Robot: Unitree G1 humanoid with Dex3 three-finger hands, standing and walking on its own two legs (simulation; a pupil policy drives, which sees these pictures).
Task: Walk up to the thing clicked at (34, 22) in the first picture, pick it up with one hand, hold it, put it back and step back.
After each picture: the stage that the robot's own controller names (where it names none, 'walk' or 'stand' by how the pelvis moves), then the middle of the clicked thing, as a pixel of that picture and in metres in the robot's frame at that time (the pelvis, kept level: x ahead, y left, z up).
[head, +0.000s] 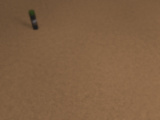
stand; (33, 20) +1.63 +0.55 -0.66
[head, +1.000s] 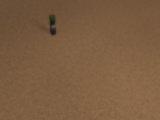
walk; (52, 25) +1.56 +0.25 -0.63
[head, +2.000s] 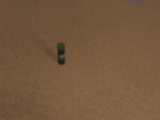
walk; (61, 54) +1.00 +0.15 -0.64
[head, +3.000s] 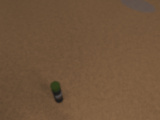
walk; (57, 92) +0.59 +0.18 -0.62
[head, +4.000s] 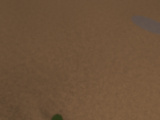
stand; out of the picture +0.37 +0.15 -0.63
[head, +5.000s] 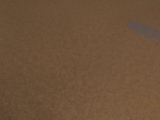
stand; out of the picture +0.33 +0.16 -0.66
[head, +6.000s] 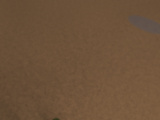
stand; out of the picture +0.35 +0.16 -0.66
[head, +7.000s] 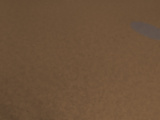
stand; out of the picture +0.32 +0.15 -0.66
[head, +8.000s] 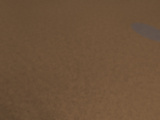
stand; out of the picture +0.33 +0.15 -0.66
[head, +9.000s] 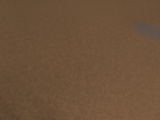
stand; out of the picture +0.32 +0.15 -0.66
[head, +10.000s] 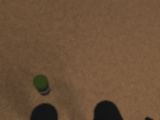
go down; (42, 86) +0.39 +0.16 -0.44
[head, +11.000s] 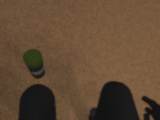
go down; (36, 66) +0.43 +0.18 -0.29
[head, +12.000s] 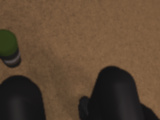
close in; (9, 52) +0.42 +0.20 -0.20
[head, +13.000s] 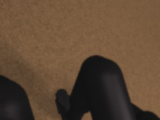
close; out of the picture +0.42 +0.23 -0.16
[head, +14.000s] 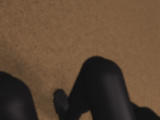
lift; out of the picture +0.40 +0.23 -0.16
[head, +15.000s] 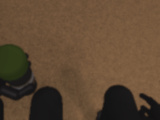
lift; (20, 76) +0.32 +0.19 -0.01
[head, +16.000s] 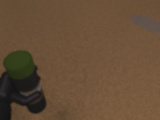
hold; (29, 86) +0.31 +0.17 +0.05
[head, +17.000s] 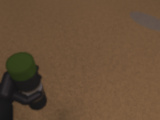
hold; (30, 85) +0.32 +0.17 +0.03
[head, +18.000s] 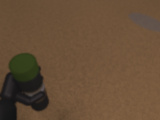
crouch; (33, 86) +0.32 +0.17 +0.03
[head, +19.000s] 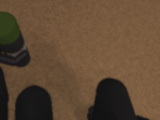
crouch; (13, 45) +0.44 +0.18 -0.06
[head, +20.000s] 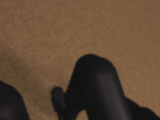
lower; out of the picture +0.44 +0.26 -0.17
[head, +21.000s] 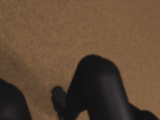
lower; out of the picture +0.44 +0.26 -0.17
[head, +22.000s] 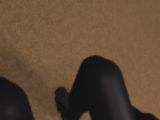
lower; out of the picture +0.43 +0.25 -0.16
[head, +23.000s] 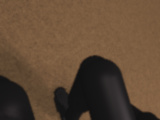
lower; out of the picture +0.43 +0.26 -0.16
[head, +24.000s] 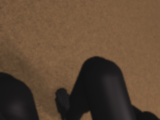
loosen; out of the picture +0.41 +0.24 -0.17
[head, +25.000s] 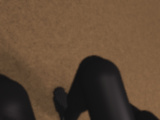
withdraw; out of the picture +0.41 +0.24 -0.17
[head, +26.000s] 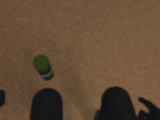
walk; (44, 69) +0.43 +0.18 -0.35
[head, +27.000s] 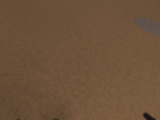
stand; out of the picture +0.36 +0.15 -0.60
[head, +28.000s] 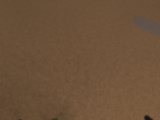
stand; out of the picture +0.36 +0.16 -0.60
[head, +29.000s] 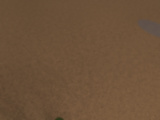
stand; out of the picture +0.36 +0.15 -0.64
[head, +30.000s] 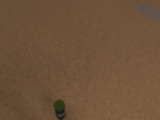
walk; (60, 110) +0.41 +0.11 -0.63
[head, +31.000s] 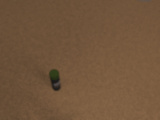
walk; (55, 80) +0.61 +0.17 -0.63
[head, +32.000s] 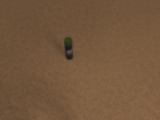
walk; (68, 49) +0.94 +0.13 -0.62
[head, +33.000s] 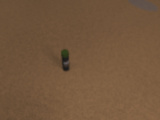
stand; (65, 60) +0.98 +0.15 -0.65
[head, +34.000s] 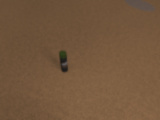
stand; (63, 62) +0.99 +0.16 -0.66
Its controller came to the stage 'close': yes
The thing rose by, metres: 0.68
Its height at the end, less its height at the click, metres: +0.00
